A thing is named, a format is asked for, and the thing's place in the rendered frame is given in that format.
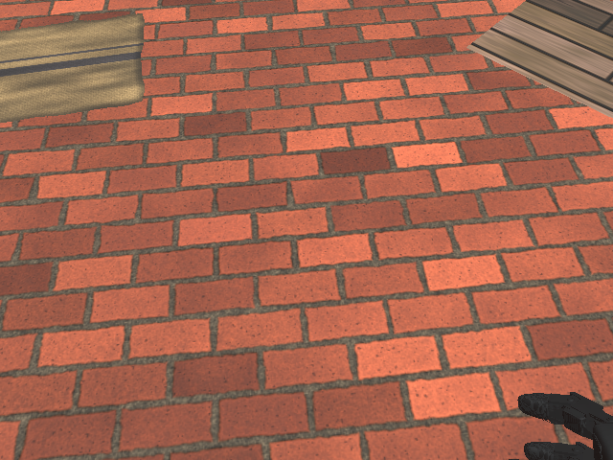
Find right robot hand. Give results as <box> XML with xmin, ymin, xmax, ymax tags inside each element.
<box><xmin>509</xmin><ymin>392</ymin><xmax>613</xmax><ymax>460</ymax></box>

